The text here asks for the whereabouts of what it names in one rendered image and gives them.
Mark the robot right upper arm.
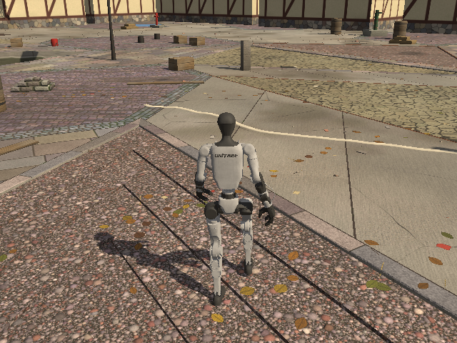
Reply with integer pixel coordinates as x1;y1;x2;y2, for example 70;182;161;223
241;143;261;184

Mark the right robot hand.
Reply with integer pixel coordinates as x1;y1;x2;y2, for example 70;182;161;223
258;205;275;226

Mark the robot right forearm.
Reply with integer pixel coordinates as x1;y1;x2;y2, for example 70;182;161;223
255;172;272;208

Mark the humanoid robot head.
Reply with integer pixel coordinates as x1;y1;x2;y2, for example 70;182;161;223
215;112;239;146

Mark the left robot hand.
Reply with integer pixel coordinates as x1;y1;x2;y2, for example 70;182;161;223
196;188;213;201

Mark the robot left upper arm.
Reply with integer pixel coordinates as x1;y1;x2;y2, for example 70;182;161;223
196;144;212;182

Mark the right robot foot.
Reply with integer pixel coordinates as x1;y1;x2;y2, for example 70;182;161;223
243;258;253;274

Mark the robot left forearm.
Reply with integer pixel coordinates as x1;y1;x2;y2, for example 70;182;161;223
194;172;204;192

